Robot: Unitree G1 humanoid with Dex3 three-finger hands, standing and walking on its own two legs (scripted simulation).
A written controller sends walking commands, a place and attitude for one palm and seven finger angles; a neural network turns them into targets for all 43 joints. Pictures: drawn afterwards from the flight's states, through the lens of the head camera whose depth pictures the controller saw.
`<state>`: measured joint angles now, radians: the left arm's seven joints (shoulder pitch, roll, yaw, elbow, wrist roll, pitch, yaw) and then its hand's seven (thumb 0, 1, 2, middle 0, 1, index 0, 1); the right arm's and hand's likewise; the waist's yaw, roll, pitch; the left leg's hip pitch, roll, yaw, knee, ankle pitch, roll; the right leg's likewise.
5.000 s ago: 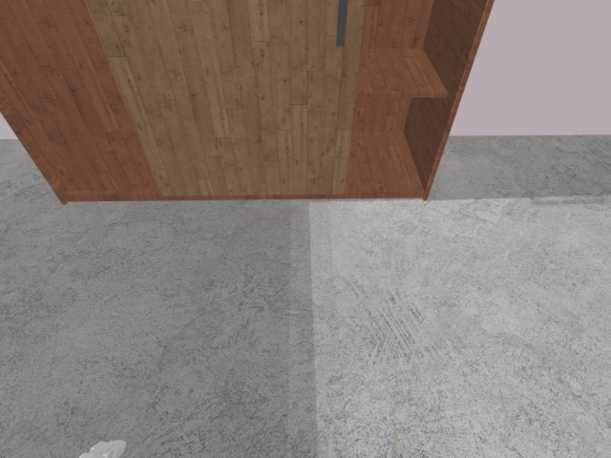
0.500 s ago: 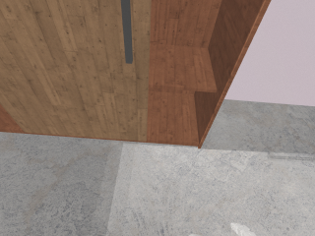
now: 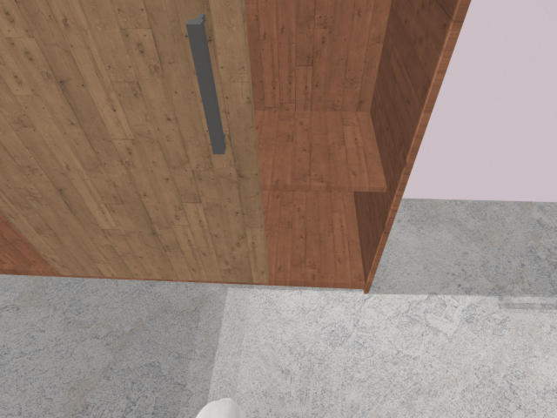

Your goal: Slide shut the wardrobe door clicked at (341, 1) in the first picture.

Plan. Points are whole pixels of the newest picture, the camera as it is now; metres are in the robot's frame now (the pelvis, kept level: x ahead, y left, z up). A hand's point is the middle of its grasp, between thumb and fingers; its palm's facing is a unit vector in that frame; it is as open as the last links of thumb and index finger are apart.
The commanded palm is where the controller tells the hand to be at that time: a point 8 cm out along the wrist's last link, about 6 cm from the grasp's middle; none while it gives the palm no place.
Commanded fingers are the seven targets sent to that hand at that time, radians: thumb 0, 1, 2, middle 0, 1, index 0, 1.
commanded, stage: take the last steps up to it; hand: left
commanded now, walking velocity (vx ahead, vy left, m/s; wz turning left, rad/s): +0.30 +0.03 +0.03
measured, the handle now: (211, 90) +0.71 +0.19 +0.12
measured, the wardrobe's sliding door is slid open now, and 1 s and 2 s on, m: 0.39 0.39 0.39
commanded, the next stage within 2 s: come to a stop and stand still in 0.46 s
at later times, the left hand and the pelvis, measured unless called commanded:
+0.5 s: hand (148, 391) +0.20 +0.25 -0.18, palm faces +0.06 -0.98 -0.17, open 7.4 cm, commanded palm none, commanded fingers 0.00 0.90 0.90 -0.20 -0.30 -0.20 -0.30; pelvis +0.16 +0.07 +0.00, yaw -1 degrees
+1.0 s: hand (161, 343) +0.29 +0.26 -0.19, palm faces +0.04 -0.97 -0.23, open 7.3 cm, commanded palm none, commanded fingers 0.00 0.90 0.90 -0.20 -0.30 -0.20 -0.30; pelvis +0.21 +0.07 -0.02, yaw +0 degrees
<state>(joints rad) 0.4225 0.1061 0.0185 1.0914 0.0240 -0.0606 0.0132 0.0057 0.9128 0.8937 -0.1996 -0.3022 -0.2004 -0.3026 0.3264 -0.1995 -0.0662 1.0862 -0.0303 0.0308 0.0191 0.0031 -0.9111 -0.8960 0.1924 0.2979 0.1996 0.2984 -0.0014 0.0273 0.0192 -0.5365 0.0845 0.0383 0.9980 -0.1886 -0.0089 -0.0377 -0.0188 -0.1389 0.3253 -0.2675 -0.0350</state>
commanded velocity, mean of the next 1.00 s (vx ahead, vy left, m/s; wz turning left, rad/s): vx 0.03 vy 0.01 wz -0.01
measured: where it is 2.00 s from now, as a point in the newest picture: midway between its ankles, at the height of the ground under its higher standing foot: outside the picture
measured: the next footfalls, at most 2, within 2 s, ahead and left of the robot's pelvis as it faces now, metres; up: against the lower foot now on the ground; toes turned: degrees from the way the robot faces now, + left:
left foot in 0.22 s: +0.20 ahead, +0.15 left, +0.00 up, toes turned +9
right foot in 0.70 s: +0.33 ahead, -0.06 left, +0.00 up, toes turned -7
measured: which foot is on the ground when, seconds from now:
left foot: up 0.00-0.20, down 0.22-0.74, up 0.76-1.00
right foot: down 0.00-0.24, up 0.26-0.68, down 0.70-1.00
